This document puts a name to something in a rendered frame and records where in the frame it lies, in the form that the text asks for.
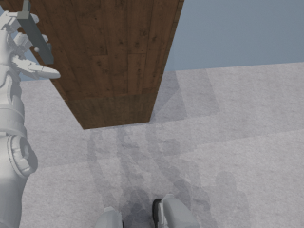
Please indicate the robot shin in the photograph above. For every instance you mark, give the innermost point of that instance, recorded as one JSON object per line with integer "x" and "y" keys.
{"x": 107, "y": 209}
{"x": 168, "y": 196}

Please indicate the robot left shin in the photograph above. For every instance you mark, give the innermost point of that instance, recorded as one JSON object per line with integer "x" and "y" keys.
{"x": 107, "y": 209}

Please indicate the left robot forearm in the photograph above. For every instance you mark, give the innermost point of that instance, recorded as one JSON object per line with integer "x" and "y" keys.
{"x": 12, "y": 110}

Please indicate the cupboard door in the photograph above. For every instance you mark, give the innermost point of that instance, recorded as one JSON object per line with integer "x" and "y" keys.
{"x": 104, "y": 48}

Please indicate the robot left upper arm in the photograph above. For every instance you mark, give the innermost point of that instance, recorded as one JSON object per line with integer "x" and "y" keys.
{"x": 17, "y": 162}

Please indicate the left robot hand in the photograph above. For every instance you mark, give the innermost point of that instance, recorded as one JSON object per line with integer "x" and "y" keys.
{"x": 21, "y": 44}

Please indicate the handle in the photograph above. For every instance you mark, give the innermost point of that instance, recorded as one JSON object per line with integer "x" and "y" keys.
{"x": 33, "y": 33}

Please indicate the robot right shin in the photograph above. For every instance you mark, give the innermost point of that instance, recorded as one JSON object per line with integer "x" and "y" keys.
{"x": 168, "y": 196}

